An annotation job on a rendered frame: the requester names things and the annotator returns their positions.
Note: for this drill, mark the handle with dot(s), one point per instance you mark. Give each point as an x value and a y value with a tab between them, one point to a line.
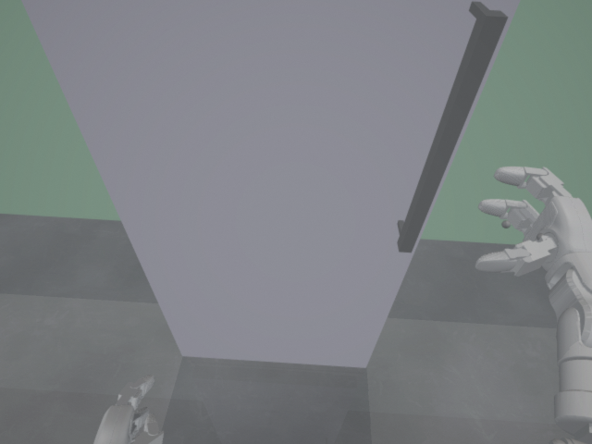
484	38

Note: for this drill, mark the fridge door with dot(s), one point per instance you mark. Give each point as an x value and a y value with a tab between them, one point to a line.
260	153

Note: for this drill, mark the robot right forearm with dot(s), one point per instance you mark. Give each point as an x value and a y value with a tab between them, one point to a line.
570	284

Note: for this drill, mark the robot right hand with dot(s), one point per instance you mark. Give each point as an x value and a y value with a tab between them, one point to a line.
565	221

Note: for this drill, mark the robot left hand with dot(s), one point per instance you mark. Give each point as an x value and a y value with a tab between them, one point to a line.
120	423

